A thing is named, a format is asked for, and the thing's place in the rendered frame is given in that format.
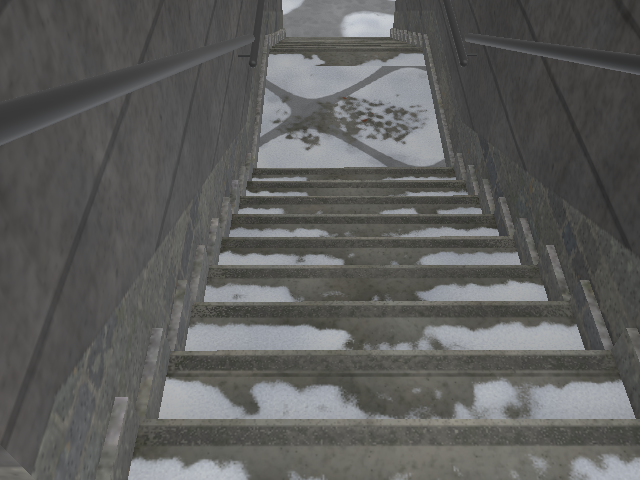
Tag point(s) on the stairs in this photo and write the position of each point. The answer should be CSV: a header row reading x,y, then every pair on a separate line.
x,y
369,323
333,42

